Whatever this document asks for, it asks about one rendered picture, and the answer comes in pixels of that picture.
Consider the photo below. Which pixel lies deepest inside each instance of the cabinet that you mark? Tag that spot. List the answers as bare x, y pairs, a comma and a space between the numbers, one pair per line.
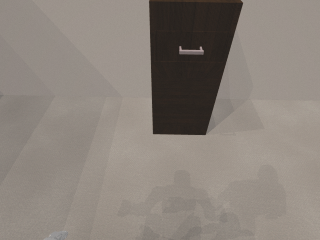
184, 92

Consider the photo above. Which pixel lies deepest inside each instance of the handle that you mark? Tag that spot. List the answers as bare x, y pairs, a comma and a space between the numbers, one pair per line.
191, 52

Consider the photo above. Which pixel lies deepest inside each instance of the drawer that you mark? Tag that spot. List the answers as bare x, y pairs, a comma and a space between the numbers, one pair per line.
168, 43

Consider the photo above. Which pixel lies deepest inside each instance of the left robot hand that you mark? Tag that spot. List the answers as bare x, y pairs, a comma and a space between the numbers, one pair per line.
61, 235

